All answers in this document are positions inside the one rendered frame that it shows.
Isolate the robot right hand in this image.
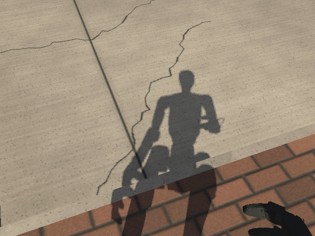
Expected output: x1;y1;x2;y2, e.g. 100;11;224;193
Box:
242;202;312;236

